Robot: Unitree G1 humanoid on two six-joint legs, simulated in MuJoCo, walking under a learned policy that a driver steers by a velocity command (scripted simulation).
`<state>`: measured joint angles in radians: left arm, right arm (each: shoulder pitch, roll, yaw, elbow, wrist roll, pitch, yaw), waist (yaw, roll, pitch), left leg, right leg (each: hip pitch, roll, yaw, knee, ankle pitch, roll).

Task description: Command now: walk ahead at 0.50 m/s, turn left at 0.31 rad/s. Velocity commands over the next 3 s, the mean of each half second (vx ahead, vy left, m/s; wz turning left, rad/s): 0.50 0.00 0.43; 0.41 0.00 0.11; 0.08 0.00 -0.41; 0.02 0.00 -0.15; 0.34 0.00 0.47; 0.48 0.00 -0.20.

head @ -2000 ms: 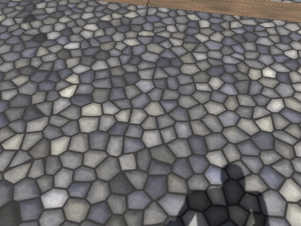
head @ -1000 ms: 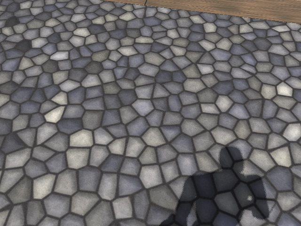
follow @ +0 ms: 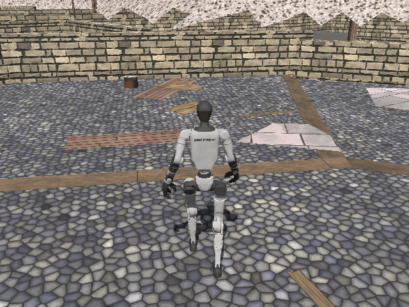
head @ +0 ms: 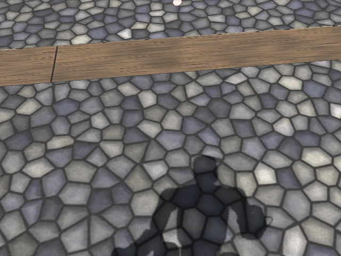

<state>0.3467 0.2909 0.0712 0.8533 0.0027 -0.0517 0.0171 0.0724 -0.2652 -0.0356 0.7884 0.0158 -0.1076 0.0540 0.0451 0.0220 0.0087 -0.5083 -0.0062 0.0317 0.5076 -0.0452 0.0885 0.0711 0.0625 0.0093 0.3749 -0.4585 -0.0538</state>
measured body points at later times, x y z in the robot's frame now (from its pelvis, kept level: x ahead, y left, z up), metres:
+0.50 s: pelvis +0.30 +0.01 +0.00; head +0.32 +0.02 +0.45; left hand +0.47 +0.30 -0.06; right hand +0.39 -0.27 -0.11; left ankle +0.14 +0.09 -0.72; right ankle +0.43 -0.07 -0.72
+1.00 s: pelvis +0.52 +0.10 +0.01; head +0.55 +0.12 +0.45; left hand +0.44 +0.37 -0.13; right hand +0.81 -0.04 -0.06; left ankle +0.60 +0.24 -0.72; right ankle +0.44 -0.08 -0.69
